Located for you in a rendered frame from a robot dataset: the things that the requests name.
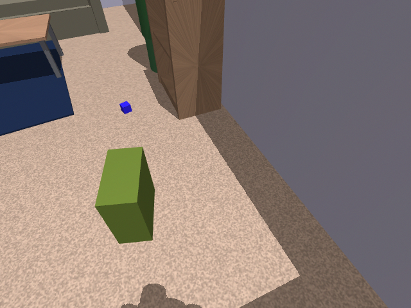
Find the coffee table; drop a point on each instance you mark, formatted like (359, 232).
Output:
(30, 29)

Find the bookshelf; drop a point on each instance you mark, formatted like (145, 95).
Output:
(187, 38)

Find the sofa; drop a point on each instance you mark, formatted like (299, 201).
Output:
(69, 18)

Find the potted plant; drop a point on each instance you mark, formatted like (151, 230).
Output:
(145, 30)

